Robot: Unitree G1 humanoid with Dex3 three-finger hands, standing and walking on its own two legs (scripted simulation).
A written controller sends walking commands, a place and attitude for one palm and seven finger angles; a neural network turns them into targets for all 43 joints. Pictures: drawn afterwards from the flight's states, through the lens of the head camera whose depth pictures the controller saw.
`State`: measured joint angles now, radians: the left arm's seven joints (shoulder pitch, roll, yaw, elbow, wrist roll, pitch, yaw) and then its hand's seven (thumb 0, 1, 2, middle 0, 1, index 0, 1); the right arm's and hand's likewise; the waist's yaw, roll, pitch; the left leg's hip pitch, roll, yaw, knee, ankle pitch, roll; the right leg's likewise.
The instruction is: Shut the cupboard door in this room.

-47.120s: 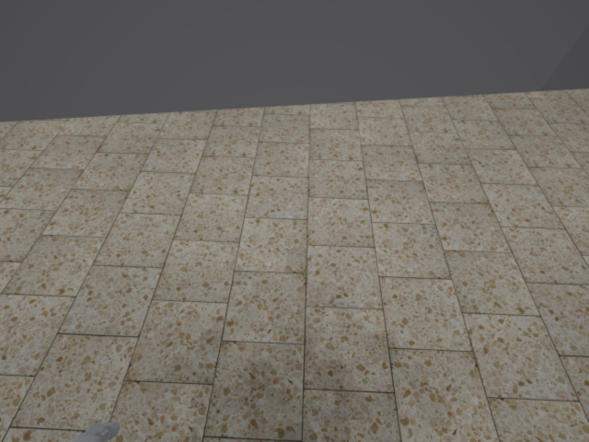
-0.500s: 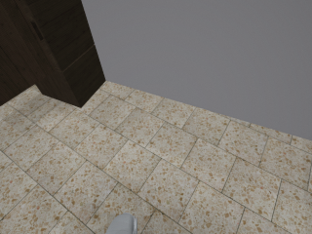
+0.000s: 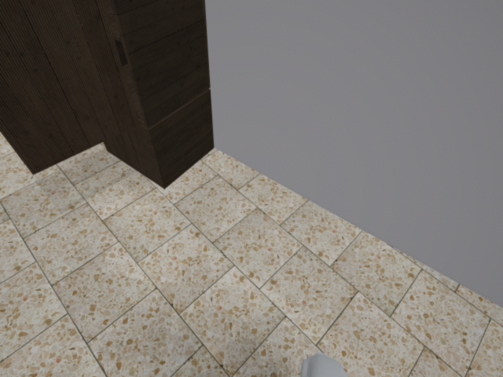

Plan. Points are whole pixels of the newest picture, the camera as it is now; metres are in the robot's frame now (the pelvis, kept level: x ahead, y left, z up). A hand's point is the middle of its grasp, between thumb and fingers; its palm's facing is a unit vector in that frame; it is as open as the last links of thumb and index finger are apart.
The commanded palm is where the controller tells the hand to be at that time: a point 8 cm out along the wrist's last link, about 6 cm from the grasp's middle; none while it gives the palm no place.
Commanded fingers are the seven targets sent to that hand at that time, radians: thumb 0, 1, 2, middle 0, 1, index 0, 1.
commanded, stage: walk to a spot facing it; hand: left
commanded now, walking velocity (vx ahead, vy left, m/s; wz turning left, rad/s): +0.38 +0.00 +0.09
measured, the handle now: out of the picture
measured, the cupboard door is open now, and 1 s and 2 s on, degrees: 80 80 80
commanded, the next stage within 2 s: turn to face it in 0.48 s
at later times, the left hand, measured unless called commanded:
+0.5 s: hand (190, 315) +0.25 +0.14 -0.17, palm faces +0.18 -0.96 -0.23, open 7.2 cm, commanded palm none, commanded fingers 0.00 0.90 0.90 -0.20 -0.30 -0.20 -0.30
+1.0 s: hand (152, 271) +0.34 +0.24 -0.17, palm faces +0.44 -0.87 -0.22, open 7.4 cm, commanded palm none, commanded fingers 0.00 0.90 0.90 -0.20 -0.30 -0.20 -0.30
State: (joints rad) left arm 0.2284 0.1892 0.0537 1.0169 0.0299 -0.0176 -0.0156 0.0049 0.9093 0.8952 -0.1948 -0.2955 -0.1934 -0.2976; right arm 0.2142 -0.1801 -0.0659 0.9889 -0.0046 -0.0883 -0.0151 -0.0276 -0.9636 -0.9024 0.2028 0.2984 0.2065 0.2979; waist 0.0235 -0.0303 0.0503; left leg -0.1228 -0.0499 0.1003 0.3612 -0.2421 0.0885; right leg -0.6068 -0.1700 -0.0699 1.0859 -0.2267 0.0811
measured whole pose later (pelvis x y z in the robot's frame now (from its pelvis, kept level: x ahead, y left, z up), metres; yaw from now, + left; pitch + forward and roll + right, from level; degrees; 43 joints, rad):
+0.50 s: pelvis +0.22 -0.06 -0.01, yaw +9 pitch +0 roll -1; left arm 0.23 0.16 0.07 1.02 0.02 -0.07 0.02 -0.01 0.94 0.89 -0.20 -0.30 -0.20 -0.30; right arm 0.30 -0.16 -0.07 1.06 -0.02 0.01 0.02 0.01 -0.91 -0.90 0.20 0.30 0.20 0.30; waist -0.05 0.04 0.07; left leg -0.58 0.09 0.02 1.15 -0.25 -0.02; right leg -0.19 -0.07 -0.25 0.46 -0.26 -0.02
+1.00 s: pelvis +0.34 +0.02 -0.01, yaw +24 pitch +1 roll -2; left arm 0.16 0.23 0.07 0.91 0.02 0.03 0.01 0.00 0.91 0.89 -0.20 -0.30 -0.20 -0.30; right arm 0.11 -0.20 -0.05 0.89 -0.02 0.00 0.01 0.01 -0.91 -0.90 0.20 0.30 0.20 0.30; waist 0.01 -0.01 0.06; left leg -0.35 -0.05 0.01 0.49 -0.17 0.09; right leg -0.53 -0.11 -0.03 1.06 -0.38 0.11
